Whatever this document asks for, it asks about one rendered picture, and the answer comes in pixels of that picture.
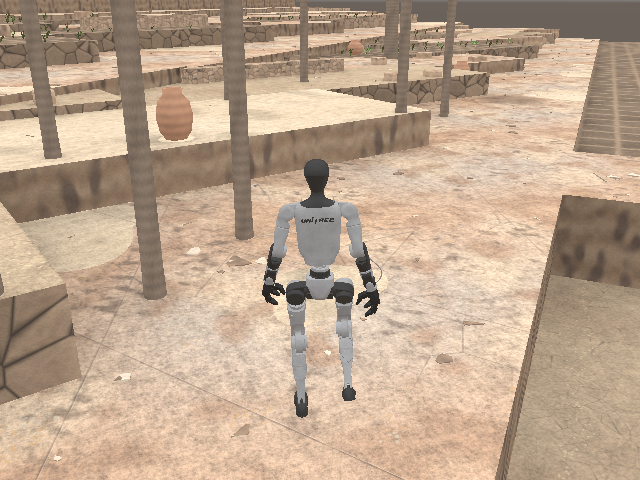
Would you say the robot head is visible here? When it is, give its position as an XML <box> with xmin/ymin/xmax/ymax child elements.
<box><xmin>300</xmin><ymin>159</ymin><xmax>335</xmax><ymax>208</ymax></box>

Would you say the left robot hand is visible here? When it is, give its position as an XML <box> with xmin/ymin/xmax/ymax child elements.
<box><xmin>262</xmin><ymin>282</ymin><xmax>286</xmax><ymax>305</ymax></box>

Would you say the robot left upper arm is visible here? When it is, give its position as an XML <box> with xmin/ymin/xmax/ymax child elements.
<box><xmin>272</xmin><ymin>203</ymin><xmax>297</xmax><ymax>258</ymax></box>

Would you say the right robot hand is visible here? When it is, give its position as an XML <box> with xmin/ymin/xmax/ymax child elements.
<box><xmin>356</xmin><ymin>289</ymin><xmax>380</xmax><ymax>317</ymax></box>

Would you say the left robot forearm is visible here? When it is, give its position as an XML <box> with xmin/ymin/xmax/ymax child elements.
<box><xmin>263</xmin><ymin>243</ymin><xmax>282</xmax><ymax>285</ymax></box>

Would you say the robot right upper arm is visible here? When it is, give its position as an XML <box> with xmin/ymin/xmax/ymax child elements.
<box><xmin>338</xmin><ymin>202</ymin><xmax>365</xmax><ymax>258</ymax></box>

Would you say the robot right thigh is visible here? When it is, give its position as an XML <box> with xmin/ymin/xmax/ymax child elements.
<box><xmin>333</xmin><ymin>278</ymin><xmax>354</xmax><ymax>338</ymax></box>

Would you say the right robot forearm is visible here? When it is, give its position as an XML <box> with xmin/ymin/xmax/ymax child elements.
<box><xmin>355</xmin><ymin>242</ymin><xmax>377</xmax><ymax>292</ymax></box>

